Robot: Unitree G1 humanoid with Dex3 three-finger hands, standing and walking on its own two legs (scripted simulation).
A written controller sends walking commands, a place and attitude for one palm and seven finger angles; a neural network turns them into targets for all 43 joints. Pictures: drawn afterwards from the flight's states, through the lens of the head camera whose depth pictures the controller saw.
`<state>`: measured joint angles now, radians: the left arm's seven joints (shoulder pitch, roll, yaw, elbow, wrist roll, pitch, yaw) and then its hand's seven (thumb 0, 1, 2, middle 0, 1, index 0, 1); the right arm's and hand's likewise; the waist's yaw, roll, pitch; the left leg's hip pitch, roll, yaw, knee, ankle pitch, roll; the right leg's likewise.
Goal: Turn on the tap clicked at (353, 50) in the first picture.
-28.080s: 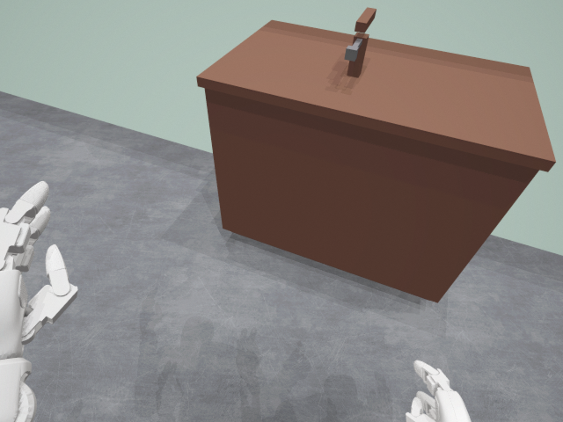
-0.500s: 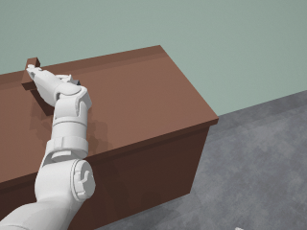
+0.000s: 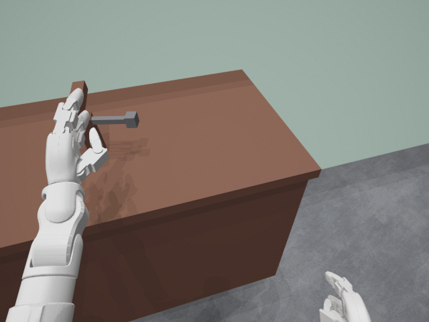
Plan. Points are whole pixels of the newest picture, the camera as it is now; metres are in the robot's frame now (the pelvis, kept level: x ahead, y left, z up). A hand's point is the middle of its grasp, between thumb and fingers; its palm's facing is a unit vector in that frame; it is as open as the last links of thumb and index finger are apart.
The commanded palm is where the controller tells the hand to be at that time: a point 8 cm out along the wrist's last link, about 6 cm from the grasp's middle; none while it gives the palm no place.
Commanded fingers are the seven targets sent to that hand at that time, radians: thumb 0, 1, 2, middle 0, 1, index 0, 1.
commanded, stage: draw the hand back beside the body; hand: left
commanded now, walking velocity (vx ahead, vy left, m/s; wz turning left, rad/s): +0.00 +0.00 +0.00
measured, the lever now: (131, 119) +0.50 +0.26 +0.12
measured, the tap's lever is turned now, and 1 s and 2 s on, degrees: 74 74 74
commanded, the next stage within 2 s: step back with the hand held close in 0.96 s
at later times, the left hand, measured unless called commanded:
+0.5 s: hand (79, 200) +0.24 +0.24 +0.16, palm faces +0.36 -0.89 -0.29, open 7.5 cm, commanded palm +0.19 +0.28 +0.17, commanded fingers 0.00 0.90 0.90 -0.20 -0.30 -0.20 -0.30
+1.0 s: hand (61, 229) +0.19 +0.25 +0.15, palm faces +0.41 -0.85 -0.32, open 7.4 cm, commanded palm +0.15 +0.28 +0.17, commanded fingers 0.00 0.90 0.90 -0.20 -0.30 -0.20 -0.30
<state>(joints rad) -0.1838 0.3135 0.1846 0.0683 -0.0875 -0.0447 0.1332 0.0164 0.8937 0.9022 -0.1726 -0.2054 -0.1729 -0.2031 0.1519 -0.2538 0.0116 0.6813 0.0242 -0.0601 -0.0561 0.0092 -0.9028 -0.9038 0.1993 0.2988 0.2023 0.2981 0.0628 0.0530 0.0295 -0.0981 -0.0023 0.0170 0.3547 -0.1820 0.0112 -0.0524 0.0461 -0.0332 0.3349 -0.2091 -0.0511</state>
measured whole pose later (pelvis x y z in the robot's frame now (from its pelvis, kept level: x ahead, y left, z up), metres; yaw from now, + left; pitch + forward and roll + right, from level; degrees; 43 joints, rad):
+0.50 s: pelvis +0.00 +0.01 +0.00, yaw -1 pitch -6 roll +0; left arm 0.24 0.32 0.24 -0.22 -0.08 -0.11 0.10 0.02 0.89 0.90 -0.20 -0.28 -0.20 -0.28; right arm 0.19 -0.23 0.01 0.68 0.00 -0.06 -0.04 0.01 -0.90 -0.90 0.20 0.30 0.20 0.30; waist 0.05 0.06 0.04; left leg -0.05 0.00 0.04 0.31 -0.16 0.02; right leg 0.01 0.05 -0.01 0.27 -0.17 -0.04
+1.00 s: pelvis -0.01 +0.01 +0.00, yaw +0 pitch -7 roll +0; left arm 0.38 0.31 0.25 -0.31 -0.07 -0.11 0.11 0.02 0.89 0.90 -0.21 -0.30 -0.21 -0.30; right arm 0.16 -0.21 0.02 0.67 -0.02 -0.12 -0.05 0.01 -0.90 -0.90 0.20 0.30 0.20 0.30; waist 0.07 0.06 0.06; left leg -0.04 0.00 0.02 0.33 -0.16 0.02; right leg 0.02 0.05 -0.03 0.28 -0.17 -0.05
